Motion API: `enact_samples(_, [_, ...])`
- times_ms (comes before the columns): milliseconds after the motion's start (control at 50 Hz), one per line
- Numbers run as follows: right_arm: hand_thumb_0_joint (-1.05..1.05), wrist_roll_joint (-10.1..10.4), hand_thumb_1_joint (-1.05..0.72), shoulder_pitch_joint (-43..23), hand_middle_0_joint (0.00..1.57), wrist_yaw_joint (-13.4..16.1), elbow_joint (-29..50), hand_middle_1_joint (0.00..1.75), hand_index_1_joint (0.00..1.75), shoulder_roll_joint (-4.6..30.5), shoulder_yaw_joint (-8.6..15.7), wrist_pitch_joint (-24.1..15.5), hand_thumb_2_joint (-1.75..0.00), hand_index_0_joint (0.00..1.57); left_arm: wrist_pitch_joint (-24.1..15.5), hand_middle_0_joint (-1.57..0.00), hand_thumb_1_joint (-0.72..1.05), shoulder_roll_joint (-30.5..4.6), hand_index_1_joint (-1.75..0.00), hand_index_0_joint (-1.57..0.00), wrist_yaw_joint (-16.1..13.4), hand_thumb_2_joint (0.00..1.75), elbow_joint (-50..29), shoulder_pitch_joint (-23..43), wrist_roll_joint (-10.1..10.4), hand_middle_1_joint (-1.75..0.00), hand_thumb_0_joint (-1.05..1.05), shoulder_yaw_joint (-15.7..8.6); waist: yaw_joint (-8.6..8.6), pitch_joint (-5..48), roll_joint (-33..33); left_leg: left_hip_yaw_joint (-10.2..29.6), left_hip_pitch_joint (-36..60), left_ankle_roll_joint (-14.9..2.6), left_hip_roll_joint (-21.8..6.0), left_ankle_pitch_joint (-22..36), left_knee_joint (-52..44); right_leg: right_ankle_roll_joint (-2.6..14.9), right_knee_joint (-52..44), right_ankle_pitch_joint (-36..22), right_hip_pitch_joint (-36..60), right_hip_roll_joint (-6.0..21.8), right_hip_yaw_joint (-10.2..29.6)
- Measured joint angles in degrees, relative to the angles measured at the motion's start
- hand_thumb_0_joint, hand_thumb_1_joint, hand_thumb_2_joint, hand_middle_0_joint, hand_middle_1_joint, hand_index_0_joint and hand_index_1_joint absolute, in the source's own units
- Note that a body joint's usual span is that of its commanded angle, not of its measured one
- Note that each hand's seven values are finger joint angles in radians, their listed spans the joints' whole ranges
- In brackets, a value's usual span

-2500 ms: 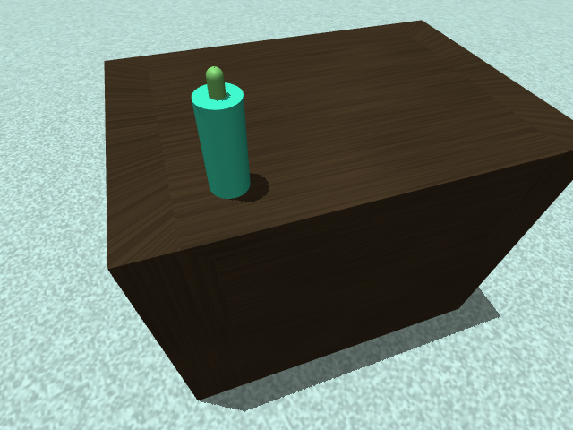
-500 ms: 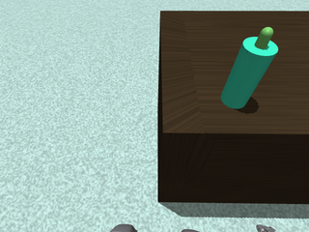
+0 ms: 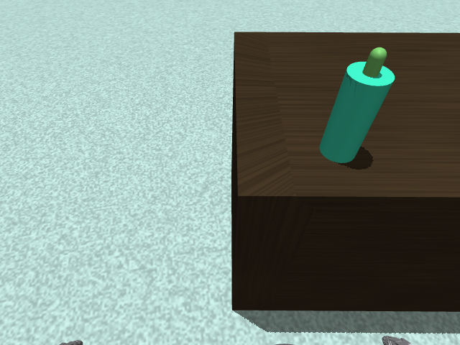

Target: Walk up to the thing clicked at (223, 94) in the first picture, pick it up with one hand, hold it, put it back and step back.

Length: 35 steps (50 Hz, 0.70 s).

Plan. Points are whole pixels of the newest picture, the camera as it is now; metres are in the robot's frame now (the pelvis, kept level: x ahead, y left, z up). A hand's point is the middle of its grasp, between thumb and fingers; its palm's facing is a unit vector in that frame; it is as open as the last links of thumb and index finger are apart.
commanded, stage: walk up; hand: right
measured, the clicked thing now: (355, 107) +0.48 -0.24 +0.16
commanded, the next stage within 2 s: stand in 0.98 s
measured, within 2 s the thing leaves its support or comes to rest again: neither
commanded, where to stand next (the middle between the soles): +0.06 -0.02 m, yaw -2 degrees
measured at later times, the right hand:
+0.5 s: hand out of the picture +0.08 -0.27 -0.13, palm faces -0.03 +0.93 -0.36, open 7.4 cm
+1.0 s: hand out of the picture +0.11 -0.26 -0.13, palm faces -0.05 +0.94 -0.34, open 7.4 cm
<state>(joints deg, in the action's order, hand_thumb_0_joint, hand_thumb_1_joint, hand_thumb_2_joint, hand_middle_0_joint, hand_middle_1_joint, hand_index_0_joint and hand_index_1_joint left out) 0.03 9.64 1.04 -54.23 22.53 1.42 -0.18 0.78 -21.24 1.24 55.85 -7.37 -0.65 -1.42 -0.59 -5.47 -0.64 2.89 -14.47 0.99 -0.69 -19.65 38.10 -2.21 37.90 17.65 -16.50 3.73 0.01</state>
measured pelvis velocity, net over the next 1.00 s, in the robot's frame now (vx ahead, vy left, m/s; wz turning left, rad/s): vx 0.02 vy -0.01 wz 0.03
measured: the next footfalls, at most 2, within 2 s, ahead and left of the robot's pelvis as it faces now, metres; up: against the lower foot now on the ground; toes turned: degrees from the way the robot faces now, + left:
none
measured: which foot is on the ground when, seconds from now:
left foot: down 0.00-1.00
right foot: down 0.00-1.00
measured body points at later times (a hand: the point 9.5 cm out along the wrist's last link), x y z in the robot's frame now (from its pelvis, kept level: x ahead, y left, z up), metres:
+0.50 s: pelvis +0.00 -0.01 +0.02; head +0.00 +0.00 +0.47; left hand +0.08 +0.30 -0.11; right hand +0.08 -0.31 -0.11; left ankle +0.01 +0.14 -0.72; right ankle +0.03 -0.15 -0.72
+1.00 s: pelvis +0.02 -0.01 +0.02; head +0.02 -0.01 +0.47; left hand +0.09 +0.29 -0.11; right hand +0.11 -0.31 -0.11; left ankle +0.01 +0.14 -0.72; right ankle +0.03 -0.15 -0.72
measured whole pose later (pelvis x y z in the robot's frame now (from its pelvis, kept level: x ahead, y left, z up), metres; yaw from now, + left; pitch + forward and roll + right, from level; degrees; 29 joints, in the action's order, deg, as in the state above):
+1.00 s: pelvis +0.02 -0.01 +0.02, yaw +2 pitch -2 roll +0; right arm -0.5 4.9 -0.2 -64.7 20.0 0.3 -0.1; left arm 0.0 -19.7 1.0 66.0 -4.2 -0.4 -1.7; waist 0.5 -3.0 -0.2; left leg 4.4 -7.4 2.7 -1.6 -11.8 21.2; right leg -2.1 21.4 10.3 -8.9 3.2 -2.4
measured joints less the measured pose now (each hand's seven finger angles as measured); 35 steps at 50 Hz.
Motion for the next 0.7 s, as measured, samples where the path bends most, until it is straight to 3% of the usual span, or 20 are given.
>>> enact_samples(340, [0.01,-0.8,-0.90,-0.9,0.20,-1.6,-8.8,0.30,0.30,-2.4,-1.5,-0.5,-0.90,0.21,-0.6,-0.20,0.90,0.9,-0.30,-0.21,0.4,0.90,6.9,2.6,0.6,-0.30,0.00,0.2,0.56,2.2,1.2,0.6,4.4,1.41,-0.6,6.8,-12.2,0.19,-12.0,-6.8,4.6,-0.3,-1.1])
enact_samples(700, [0.01,-0.5,-0.90,-4.1,0.20,-1.3,-10.4,0.30,0.30,-1.9,-1.1,-0.4,-0.90,0.21,-0.8,-0.20,0.90,1.2,-0.30,-0.21,0.1,0.90,10.5,2.4,0.3,-0.30,0.00,-0.2,1.16,2.8,0.6,1.4,6.0,1.70,-0.9,7.9,-15.8,0.20,-15.7,-7.7,6.7,-0.6,-2.1])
